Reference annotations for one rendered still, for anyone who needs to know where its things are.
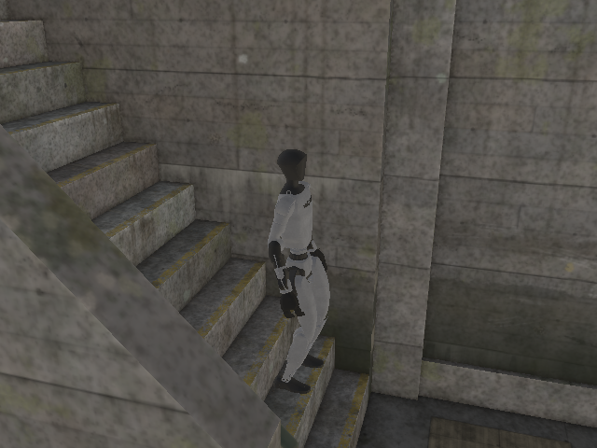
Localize stairs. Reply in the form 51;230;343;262
0;0;369;448

